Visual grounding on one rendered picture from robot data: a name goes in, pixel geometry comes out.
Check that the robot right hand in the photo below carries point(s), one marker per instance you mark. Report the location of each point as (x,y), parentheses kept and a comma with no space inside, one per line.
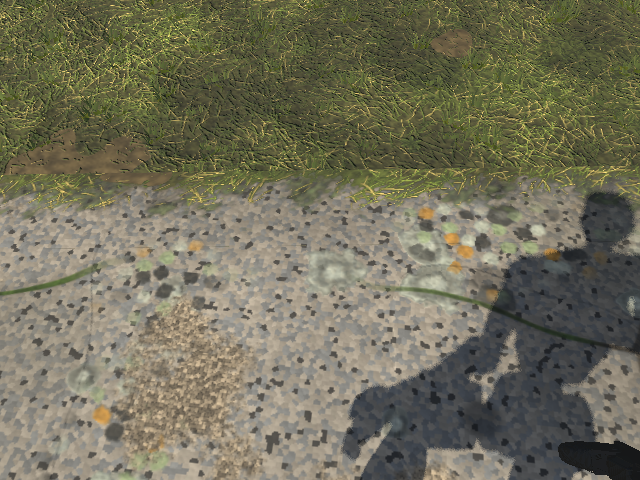
(619,461)

